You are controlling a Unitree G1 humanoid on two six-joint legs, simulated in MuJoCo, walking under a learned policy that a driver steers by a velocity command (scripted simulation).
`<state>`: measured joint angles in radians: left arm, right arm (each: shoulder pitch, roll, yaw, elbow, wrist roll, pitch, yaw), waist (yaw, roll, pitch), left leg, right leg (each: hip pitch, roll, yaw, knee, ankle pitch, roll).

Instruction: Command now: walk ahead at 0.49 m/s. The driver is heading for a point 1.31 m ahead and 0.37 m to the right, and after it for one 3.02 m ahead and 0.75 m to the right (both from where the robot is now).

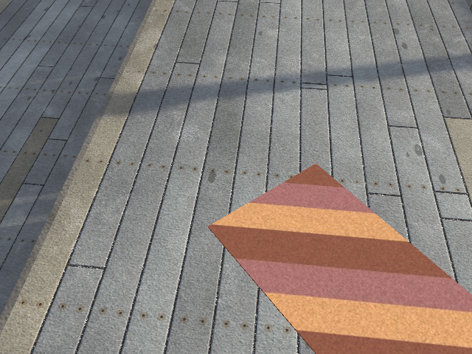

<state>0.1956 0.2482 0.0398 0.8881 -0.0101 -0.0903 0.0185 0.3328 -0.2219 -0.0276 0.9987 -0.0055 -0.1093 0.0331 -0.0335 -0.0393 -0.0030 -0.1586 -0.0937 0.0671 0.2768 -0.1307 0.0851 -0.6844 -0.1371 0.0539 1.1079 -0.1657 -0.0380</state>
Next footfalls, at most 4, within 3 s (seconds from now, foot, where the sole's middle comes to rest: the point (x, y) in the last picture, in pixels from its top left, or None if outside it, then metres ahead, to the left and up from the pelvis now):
0.30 right None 0.34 -0.17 -0.78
0.78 left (222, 337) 0.57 0.05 -0.78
1.08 right None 0.49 -0.19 -0.78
2.50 right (291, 231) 0.94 -0.20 -0.78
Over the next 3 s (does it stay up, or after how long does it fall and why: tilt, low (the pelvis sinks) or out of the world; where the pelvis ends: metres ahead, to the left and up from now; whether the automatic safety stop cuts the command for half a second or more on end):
stays up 1.06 -0.14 -0.02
